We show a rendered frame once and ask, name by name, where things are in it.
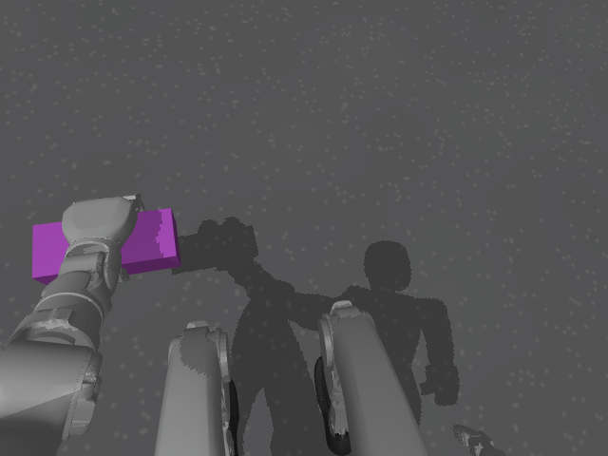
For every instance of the right robot hand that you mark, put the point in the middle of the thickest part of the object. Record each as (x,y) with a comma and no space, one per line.
(478,443)

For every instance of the carton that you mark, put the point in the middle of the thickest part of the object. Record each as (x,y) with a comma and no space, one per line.
(153,245)

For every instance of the right robot foot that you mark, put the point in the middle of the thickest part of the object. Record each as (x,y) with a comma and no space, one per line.
(338,444)

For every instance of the left robot hand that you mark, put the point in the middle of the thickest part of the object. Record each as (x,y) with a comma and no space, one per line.
(112,219)

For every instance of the left robot arm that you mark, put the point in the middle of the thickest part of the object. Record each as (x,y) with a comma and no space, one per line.
(49,367)

